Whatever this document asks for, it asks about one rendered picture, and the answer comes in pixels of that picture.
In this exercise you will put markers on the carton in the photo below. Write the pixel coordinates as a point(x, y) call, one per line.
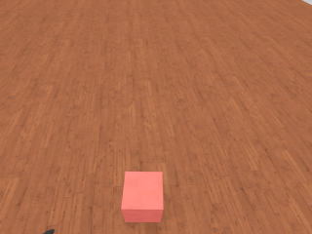
point(142, 199)

